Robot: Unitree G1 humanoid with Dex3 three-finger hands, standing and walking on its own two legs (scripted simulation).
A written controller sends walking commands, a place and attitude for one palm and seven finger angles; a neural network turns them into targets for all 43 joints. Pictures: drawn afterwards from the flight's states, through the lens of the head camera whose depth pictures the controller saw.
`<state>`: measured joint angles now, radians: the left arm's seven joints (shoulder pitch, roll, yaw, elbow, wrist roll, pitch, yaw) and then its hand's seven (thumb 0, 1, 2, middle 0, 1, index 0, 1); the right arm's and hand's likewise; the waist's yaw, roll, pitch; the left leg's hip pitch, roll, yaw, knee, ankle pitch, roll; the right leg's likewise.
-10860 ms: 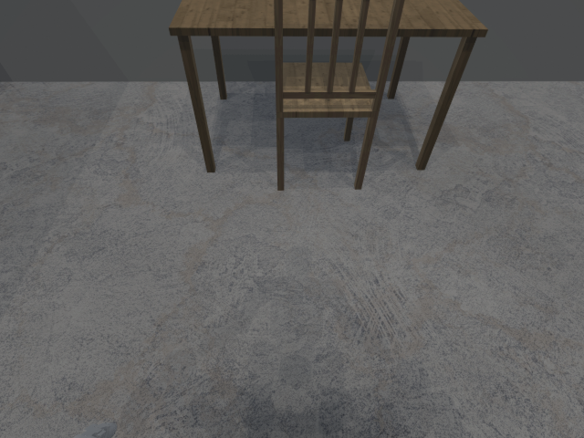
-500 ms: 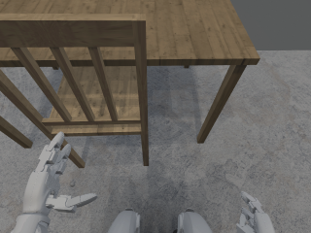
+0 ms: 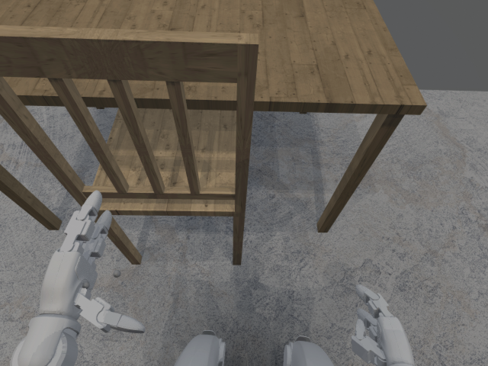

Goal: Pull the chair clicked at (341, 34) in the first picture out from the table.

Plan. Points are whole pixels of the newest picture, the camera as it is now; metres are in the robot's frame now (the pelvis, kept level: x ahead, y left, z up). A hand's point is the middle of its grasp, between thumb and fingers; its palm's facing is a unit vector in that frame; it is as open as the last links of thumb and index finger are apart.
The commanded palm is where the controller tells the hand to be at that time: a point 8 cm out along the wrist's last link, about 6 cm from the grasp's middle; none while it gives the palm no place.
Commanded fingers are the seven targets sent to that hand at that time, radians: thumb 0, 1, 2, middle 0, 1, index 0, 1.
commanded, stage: raise the hand toward the chair's back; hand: left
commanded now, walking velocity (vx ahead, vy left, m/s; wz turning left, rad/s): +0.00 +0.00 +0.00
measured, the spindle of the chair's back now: (142, 145) +0.50 +0.24 +0.01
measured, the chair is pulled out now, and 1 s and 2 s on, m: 0.00 0.00 0.00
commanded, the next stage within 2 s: aim the fingers beside a spindle in 0.58 s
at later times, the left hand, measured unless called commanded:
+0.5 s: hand (125, 267) +0.24 +0.19 +0.05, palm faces +0.07 -1.00 -0.07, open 17.0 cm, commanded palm +0.22 +0.25 +0.05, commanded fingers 0.00 -0.50 0.30 -0.06 -0.08 -0.06 -0.08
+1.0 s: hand (132, 258) +0.26 +0.19 +0.04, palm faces +0.06 -1.00 -0.06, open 17.0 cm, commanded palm +0.24 +0.25 +0.04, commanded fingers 0.00 -0.50 0.30 -0.06 -0.08 -0.06 -0.08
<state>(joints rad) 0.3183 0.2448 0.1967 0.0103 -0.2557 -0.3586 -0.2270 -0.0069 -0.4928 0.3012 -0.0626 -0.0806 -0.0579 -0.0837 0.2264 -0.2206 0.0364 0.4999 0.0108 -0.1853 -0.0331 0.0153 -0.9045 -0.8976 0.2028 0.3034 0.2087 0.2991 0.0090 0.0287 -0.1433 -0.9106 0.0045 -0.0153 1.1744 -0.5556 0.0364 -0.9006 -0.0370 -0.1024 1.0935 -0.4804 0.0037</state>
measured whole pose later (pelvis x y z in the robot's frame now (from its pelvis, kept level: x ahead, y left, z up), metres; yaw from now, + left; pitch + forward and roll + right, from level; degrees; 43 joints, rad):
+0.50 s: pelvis +0.00 -0.01 +0.00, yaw +0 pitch +17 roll -2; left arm 0.30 0.24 0.21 0.07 -0.27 -0.41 -0.22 -0.01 -0.50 0.30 -0.06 -0.08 -0.06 -0.08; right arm 0.24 -0.24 0.01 0.53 0.02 -0.19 -0.03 0.02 -0.91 -0.90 0.20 0.30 0.21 0.30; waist -0.01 0.03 -0.15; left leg -0.89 0.01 -0.01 1.14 -0.54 0.02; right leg -0.89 -0.03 -0.10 1.08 -0.47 -0.01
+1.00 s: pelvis +0.00 -0.02 +0.00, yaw +0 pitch +17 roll -2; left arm 0.18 0.26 0.25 0.19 -0.28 -0.41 -0.26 -0.01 -0.50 0.30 -0.06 -0.08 -0.06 -0.08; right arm 0.22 -0.25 0.01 0.55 0.02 -0.19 -0.04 0.02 -0.91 -0.90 0.20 0.30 0.21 0.30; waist -0.01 0.03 -0.15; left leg -0.93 0.02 -0.02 1.17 -0.55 0.01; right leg -0.94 -0.03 -0.11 1.12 -0.49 -0.03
